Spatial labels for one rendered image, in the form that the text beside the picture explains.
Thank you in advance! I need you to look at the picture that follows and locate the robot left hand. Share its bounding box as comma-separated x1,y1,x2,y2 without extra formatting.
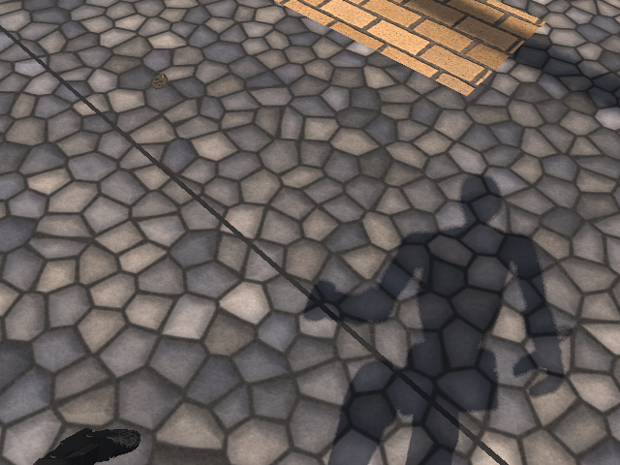
33,428,140,465

